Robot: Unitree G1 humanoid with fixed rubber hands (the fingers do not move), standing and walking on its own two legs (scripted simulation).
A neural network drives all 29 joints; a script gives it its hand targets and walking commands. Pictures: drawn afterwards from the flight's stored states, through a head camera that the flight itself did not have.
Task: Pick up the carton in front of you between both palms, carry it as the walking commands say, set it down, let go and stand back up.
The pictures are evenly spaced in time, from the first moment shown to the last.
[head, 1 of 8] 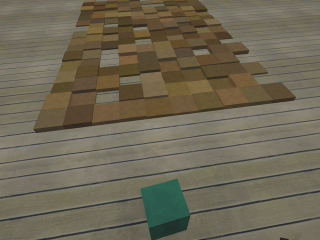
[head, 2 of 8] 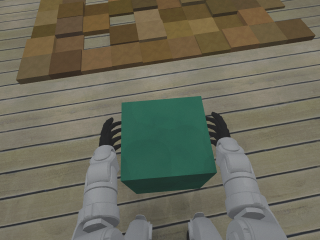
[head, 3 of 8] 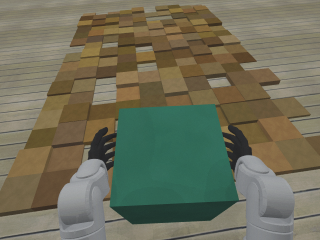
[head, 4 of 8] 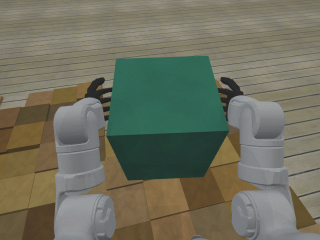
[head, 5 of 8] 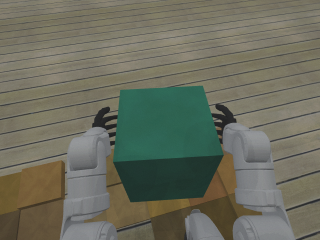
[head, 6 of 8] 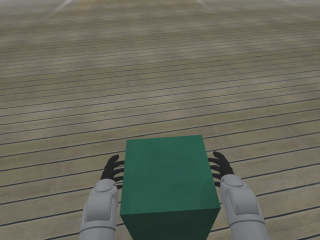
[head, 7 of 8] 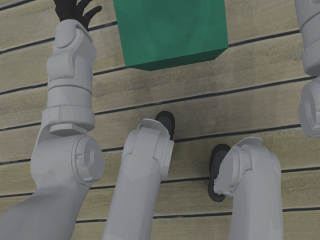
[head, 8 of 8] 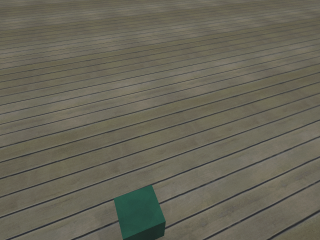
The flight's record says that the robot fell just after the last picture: no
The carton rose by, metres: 0.81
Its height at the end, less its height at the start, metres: +0.00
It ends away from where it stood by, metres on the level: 5.94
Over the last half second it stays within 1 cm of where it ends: yes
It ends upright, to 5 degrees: yes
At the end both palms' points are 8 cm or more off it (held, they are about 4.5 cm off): yes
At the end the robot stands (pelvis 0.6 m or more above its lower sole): yes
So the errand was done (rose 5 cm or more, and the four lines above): yes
